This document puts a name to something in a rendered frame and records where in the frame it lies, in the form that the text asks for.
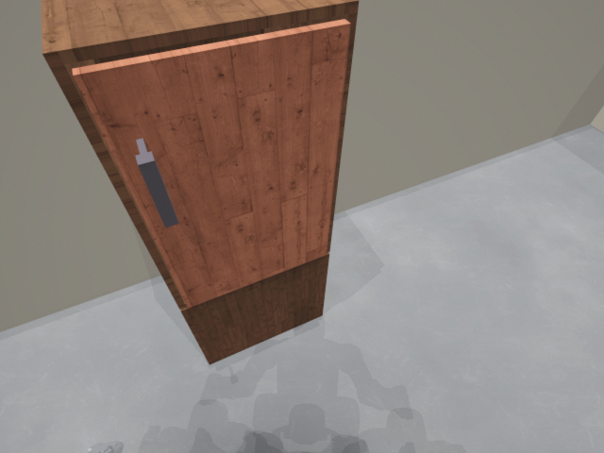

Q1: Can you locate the handle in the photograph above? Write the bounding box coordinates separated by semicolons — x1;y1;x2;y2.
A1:
135;138;179;227

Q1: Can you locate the cupboard door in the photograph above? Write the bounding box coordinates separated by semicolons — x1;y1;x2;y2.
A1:
72;19;351;308

